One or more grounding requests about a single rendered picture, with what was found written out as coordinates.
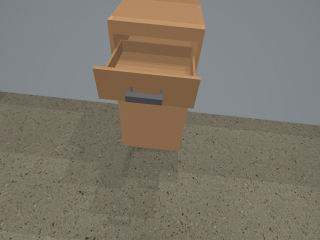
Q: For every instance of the drawer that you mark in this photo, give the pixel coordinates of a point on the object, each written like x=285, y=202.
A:
x=148, y=68

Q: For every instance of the cabinet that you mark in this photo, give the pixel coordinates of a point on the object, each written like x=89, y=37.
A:
x=171, y=22

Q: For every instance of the handle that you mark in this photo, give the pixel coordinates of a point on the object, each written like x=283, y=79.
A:
x=144, y=98

